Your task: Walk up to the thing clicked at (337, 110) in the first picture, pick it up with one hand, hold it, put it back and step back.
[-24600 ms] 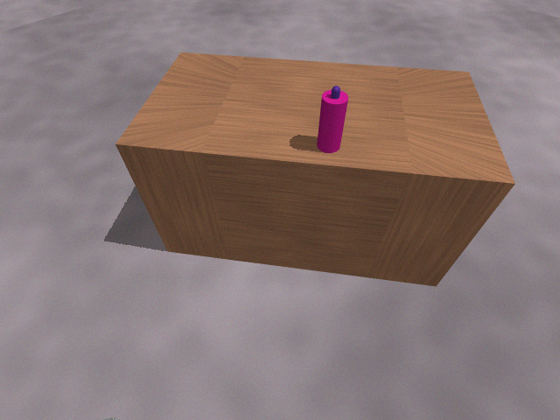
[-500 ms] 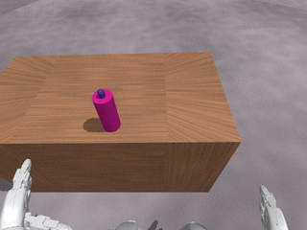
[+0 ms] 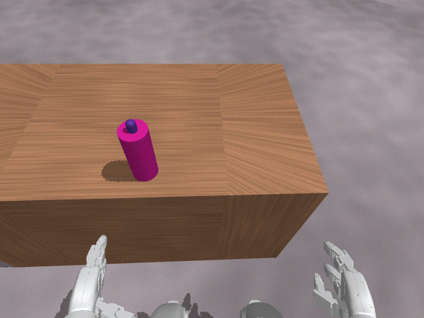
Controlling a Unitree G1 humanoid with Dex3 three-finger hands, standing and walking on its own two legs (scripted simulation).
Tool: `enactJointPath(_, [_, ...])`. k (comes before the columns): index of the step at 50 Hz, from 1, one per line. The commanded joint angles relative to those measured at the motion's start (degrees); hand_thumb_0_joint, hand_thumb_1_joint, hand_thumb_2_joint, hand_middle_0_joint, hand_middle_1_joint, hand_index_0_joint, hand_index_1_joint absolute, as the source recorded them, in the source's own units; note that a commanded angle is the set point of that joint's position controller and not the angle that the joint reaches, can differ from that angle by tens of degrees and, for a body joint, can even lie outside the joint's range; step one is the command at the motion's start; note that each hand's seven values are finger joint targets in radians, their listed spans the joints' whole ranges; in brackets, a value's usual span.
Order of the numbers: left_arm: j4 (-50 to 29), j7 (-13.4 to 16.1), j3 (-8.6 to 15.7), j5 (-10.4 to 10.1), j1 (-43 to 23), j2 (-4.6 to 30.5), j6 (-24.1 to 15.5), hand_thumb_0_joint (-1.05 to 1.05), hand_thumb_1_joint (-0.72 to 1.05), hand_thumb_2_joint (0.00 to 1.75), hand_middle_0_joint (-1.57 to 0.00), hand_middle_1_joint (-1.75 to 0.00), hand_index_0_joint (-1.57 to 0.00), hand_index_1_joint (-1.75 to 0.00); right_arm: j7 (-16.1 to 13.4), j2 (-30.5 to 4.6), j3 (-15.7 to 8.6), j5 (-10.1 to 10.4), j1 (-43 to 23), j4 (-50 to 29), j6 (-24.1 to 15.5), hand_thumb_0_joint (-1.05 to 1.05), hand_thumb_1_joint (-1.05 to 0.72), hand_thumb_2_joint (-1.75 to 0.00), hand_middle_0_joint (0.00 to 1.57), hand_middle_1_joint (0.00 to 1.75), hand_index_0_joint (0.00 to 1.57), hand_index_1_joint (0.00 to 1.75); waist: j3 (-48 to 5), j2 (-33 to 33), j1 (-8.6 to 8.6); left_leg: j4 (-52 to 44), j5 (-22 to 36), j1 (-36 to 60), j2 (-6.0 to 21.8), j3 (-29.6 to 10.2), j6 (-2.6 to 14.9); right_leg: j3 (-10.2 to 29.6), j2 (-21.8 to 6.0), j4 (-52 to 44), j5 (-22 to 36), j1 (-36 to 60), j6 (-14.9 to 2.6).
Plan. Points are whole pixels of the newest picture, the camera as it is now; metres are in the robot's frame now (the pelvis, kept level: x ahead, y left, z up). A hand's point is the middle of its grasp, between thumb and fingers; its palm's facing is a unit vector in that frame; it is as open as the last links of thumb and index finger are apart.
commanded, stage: home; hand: left
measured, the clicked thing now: (138, 148) +0.47 +0.19 -0.02
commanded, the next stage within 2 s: none
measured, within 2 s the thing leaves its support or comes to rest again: neither
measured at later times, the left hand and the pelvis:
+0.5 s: hand (123, 283) +0.19 +0.17 -0.05, palm faces +0.10 -0.97 -0.22, open 17.5 cm; pelvis +0.01 +0.00 +0.00, yaw +0 degrees
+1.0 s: hand (123, 289) +0.18 +0.17 -0.05, palm faces +0.11 -0.97 -0.23, open 17.5 cm; pelvis +0.00 -0.01 +0.00, yaw +0 degrees
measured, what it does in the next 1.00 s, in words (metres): stands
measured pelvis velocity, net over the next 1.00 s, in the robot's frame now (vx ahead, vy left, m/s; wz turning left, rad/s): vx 0.00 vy -0.01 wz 0.01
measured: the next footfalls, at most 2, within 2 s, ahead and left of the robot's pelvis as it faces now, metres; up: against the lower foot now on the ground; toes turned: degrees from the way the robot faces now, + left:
none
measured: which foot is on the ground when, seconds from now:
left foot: down 0.00-1.00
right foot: down 0.00-1.00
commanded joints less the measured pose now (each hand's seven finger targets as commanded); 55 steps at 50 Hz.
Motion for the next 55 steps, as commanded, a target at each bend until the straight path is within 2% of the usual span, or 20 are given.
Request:
enactJointPath(1, [-11.5, 1.1, 3.9, 0.0, 2.7, 6.1, -3.4, 0.0, -0.57, 0.04, -0.05, -0.05, -0.05, -0.05, -0.1, -5.8, -3.6, -0.4, -1.3, -11.9, -2.5, 0.0, -0.9, -0.9, 0.2, 0.3, 0.2, 0.3, -9.9, 4.6, 2.15, -9.3, 20.2, 5.6, -0.5, 1.0, -0.69, -2.4, 0.7, -5.5, 16.8, 6.9, -2.35])
enactJointPath(3, [-11.2, 0.9, 2.5, 0.0, 3.1, 4.7, -2.7, 0.0, -0.57, 0.05, -0.05, -0.05, -0.05, -0.05, 0.1, -6.1, -4.1, -0.4, 0.0, -11.2, -2.2, 0.0, -0.9, -0.9, 0.2, 0.3, 0.2, 0.3, -9.9, 4.3, 1.14, -9.0, 21.6, 6.2, -0.3, 0.9, -0.81, -2.6, 1.0, -5.0, 17.6, 5.7, -2.36])
enactJointPath(6, [-10.5, 0.8, 1.2, 0.2, 0.5, 3.5, -2.3, 0.0, -0.56, 0.05, -0.05, -0.05, -0.05, -0.05, 0.4, -6.1, -3.9, -0.1, 0.6, -10.3, -2.0, 0.0, -0.9, -0.9, 0.2, 0.3, 0.2, 0.3, -5.9, 1.7, 0.03, -10.3, 15.6, 4.8, 0.1, 0.4, -0.52, -3.1, 1.3, -6.0, 12.6, 3.0, -2.23])
enactJointPath(9, [-10.5, 0.7, 2.4, 0.3, 0.0, 4.3, -2.2, 0.0, -0.57, 0.05, -0.05, -0.05, -0.05, -0.05, 0.3, -6.5, -4.2, 0.2, 0.7, -12.9, -1.9, 0.0, -0.9, -0.9, 0.2, 0.3, 0.2, 0.3, -5.7, -1.5, -0.06, -10.2, 13.8, 3.9, 0.0, 0.4, -0.09, -3.2, 1.3, -6.6, 11.4, 2.8, -1.97])
enactJointPath(11, [-12.2, 0.8, 3.9, 0.3, -1.4, 5.8, -2.3, 0.0, -0.55, 0.06, -0.05, -0.05, -0.05, -0.05, 0.1, -6.7, -4.4, 0.2, 1.1, -13.5, -1.8, 0.0, -0.9, -0.9, 0.2, 0.3, 0.2, 0.3, -7.6, -1.0, 0.31, -9.5, 15.9, 4.5, -0.3, 0.8, -0.1, -2.8, 1.0, -6.5, 13.6, 4.0, -1.81])
enactJointPath(17, [-12.7, 0.8, 3.6, 0.3, -0.3, 5.8, -1.8, 0.0, -0.55, 0.06, -0.05, -0.05, -0.05, -0.05, 0.3, -5.6, -2.8, 0.0, 0.6, -12.7, -1.4, 0.0, -0.9, -0.9, 0.2, 0.3, 0.2, 0.3, -8.6, 2.9, 1.55, -8.0, 21.9, 5.3, -0.6, 1.3, -0.61, -2.2, 0.4, -5.0, 18.9, 5.1, -1.93])
enactJointPath(21, [-12.4, 0.8, 3.1, 0.2, 0.8, 4.8, -1.4, 0.0, -0.55, 0.06, -0.05, -0.06, -0.05, -0.05, 0.5, -4.8, -2.0, 0.0, -0.3, -13.1, -1.3, 0.0, -0.9, -0.9, 0.2, 0.3, 0.2, 0.3, -7.5, 3.1, 1.72, -8.6, 16.9, 3.9, -0.7, 1.2, -0.38, -2.1, 0.4, -5.7, 14.7, 4.4, -2.01])
enactJointPath(24, [-12.7, 0.8, 3.7, 0.1, 1.3, 5.5, -1.4, 0.0, -0.53, 0.07, -0.05, -0.06, -0.05, -0.06, 0.3, -6.2, -3.6, 0.0, 0.1, -14.4, -1.1, 0.0, -0.9, -0.9, 0.2, 0.3, 0.2, 0.3, -6.7, 0.1, 0.69, -8.7, 13.2, 3.1, -0.8, 1.3, 0.23, -2.1, 0.4, -7.3, 12.1, 4.0, -1.51])
enactJointPath(26, [-12.4, 0.9, 4.7, 0.1, 2.6, 6.1, -1.3, 0.0, -0.55, 0.06, -0.05, -0.05, -0.05, -0.05, 0.2, -6.0, -3.3, 0.0, 0.4, -14.4, -0.9, 0.0, -0.9, -0.9, 0.2, 0.3, 0.2, 0.3, -7.2, 0.5, 1.3, -8.5, 13.2, 2.7, -1.0, 1.6, 0.22, -2.0, 0.4, -7.2, 12.1, 3.9, -1.6])
enactJointPath(28, [-12.9, 0.7, 4.5, 0.1, 2.0, 6.0, -1.4, 0.0, -0.57, 0.04, -0.05, -0.05, -0.05, -0.05, 0.1, -6.5, -4.0, 0.0, 0.8, -15.2, -0.6, 0.0, -0.9, -0.9, 0.2, 0.3, 0.2, 0.3, -8.6, -0.8, 0.74, -7.8, 15.1, 3.4, -0.8, 1.5, 0.34, -2.0, 0.5, -6.8, 14.2, 4.5, -1.39])
enactJointPath(29, [-12.7, 0.7, 3.3, 0.1, 1.4, 5.1, -1.2, 0.0, -0.57, 0.05, -0.05, -0.05, -0.05, -0.05, 0.1, -6.9, -3.9, 0.1, -0.1, -15.2, -0.8, 0.0, -0.9, -0.9, 0.2, 0.3, 0.2, 0.3, -6.7, -0.6, 0.45, -8.4, 13.7, 2.9, -0.8, 1.4, 0.3, -2.0, 0.5, -6.7, 12.8, 3.6, -1.47])
enactJointPath(30, [-13.7, 0.9, 4.3, 0.0, 0.6, 6.0, -1.4, 0.0, -0.55, 0.06, -0.05, -0.05, -0.05, -0.05, 0.1, -6.2, -3.4, 0.1, 0.5, -14.6, -0.7, 0.0, -0.9, -0.9, 0.2, 0.3, 0.2, 0.3, -7.4, -0.1, 0.7, -7.8, 14.1, 3.0, -0.9, 1.7, 0.36, -1.8, 0.4, -7.0, 13.4, 4.0, -1.43])
enactJointPath(31, [-12.9, 0.7, 3.6, 0.3, 0.2, 5.6, -1.4, 0.0, -0.57, 0.04, -0.05, -0.05, -0.05, -0.05, 0.0, -6.6, -4.0, 0.1, 0.8, -14.7, -0.7, 0.0, -0.9, -0.9, 0.2, 0.3, 0.2, 0.3, -7.7, -0.2, 0.09, -7.7, 15.0, 3.6, -0.7, 1.7, 0.3, -1.8, 0.5, -6.4, 14.0, 3.5, -1.42])
enactJointPath(32, [-13.2, 0.9, 3.4, 0.3, 1.0, 5.3, -1.4, 0.0, -0.57, 0.05, -0.05, -0.05, -0.05, -0.05, 0.0, -6.1, -3.4, 0.1, 0.2, -14.6, -0.8, 0.0, -0.9, -0.9, 0.2, 0.3, 0.2, 0.3, -8.3, 0.7, 0.91, -7.9, 16.2, 3.7, -0.7, 1.4, 0.09, -2.0, 0.5, -5.8, 14.7, 4.0, -1.68])
enactJointPath(33, [-13.2, 0.9, 2.9, 0.3, 0.3, 5.0, -1.4, 0.0, -0.56, 0.05, -0.05, -0.05, -0.05, -0.05, -0.1, -5.9, -3.2, 0.0, 0.5, -14.6, -0.7, 0.0, -0.9, -0.9, 0.2, 0.3, 0.2, 0.3, -8.3, 0.4, 0.54, -7.6, 15.7, 3.2, -0.7, 1.5, 0.16, -1.9, 0.4, -5.9, 14.5, 3.7, -1.66])
enactJointPath(40, [-13.8, 0.9, 4.0, 0.3, 1.2, 5.8, -1.3, 0.0, -0.56, 0.05, -0.05, -0.05, -0.05, -0.05, -0.3, -5.5, -3.0, -0.1, 1.5, -15.0, -0.5, 0.0, -0.9, -0.9, 0.2, 0.3, 0.2, 0.3, -9.3, 0.5, 0.68, -6.8, 16.8, 3.7, -1.0, 2.0, 0.28, -1.5, 0.1, -6.1, 16.5, 4.5, -1.35])
enactJointPath(47, [-12.5, 1.1, 3.8, 0.2, 1.5, 5.4, -1.1, 0.0, -0.55, 0.05, -0.05, -0.05, -0.05, -0.05, -0.1, -6.5, -3.7, 0.0, -0.6, -14.9, -0.7, 0.0, -0.9, -0.9, 0.2, 0.3, 0.2, 0.3, -5.1, 0.6, 0.91, -9.0, 10.9, 1.8, -0.7, 1.2, 0.22, -2.3, 0.5, -6.7, 9.6, 2.5, -1.69])
enactJointPath(49, [-13.2, 1.1, 3.8, 0.3, 1.7, 5.5, -1.2, 0.0, -0.56, 0.05, -0.05, -0.05, -0.05, -0.05, -0.1, -6.4, -3.6, 0.0, 0.4, -15.7, -0.6, 0.0, -0.9, -0.9, 0.2, 0.3, 0.2, 0.3, -7.6, 0.4, 0.74, -8.3, 13.3, 2.5, -0.7, 1.3, 0.19, -2.1, 0.5, -6.1, 11.9, 3.3, -1.75])
enactJointPath(50, [-13.5, 1.1, 3.7, 0.1, 1.8, 5.7, -1.3, 0.0, -0.57, 0.04, -0.05, -0.05, -0.05, -0.05, -0.1, -5.7, -2.9, 0.1, 0.3, -14.7, -0.3, 0.0, -0.9, -0.9, 0.2, 0.3, 0.2, 0.3, -5.9, 1.1, 1.4, -8.4, 12.6, 1.7, -0.9, 1.4, 0.19, -2.1, 0.4, -6.6, 11.3, 3.1, -1.75])
enactJointPath(55, [-13.9, 1.2, 2.7, 0.4, -0.5, 5.0, -1.5, 0.0, -0.56, 0.05, -0.05, -0.05, -0.05, -0.05, -0.2, -6.2, -3.3, 0.0, 0.4, -15.1, -0.9, 0.0, -0.9, -0.9, 0.2, 0.3, 0.2, 0.3, -7.2, 1.1, 0.51, -9.2, 11.9, 2.9, -0.4, 0.8, 0.05, -2.5, 0.8, -5.8, 10.2, 2.4, -1.89])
